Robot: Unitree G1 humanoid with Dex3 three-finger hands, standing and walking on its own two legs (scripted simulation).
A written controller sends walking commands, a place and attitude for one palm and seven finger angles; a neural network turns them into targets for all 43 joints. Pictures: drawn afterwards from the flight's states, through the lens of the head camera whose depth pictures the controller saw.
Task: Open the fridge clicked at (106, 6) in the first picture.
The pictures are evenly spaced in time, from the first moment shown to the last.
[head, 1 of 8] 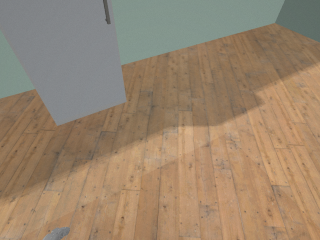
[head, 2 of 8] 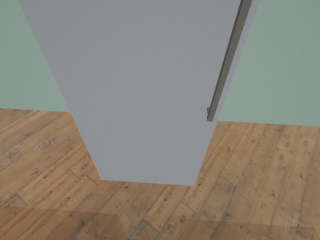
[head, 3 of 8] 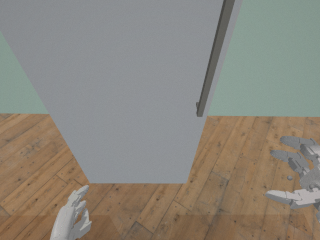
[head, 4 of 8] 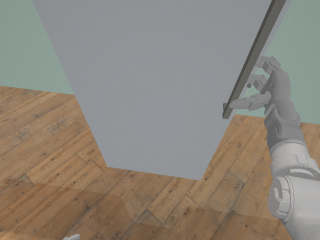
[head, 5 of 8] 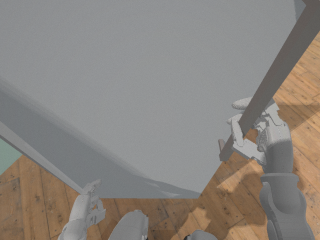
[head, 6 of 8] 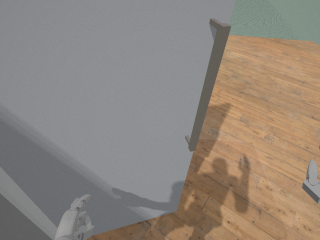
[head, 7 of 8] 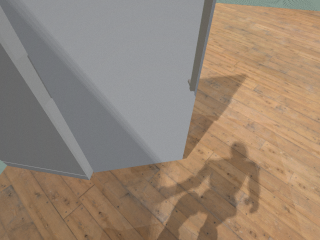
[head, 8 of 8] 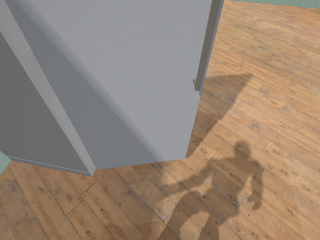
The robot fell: no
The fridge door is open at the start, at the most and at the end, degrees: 0 78 71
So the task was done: yes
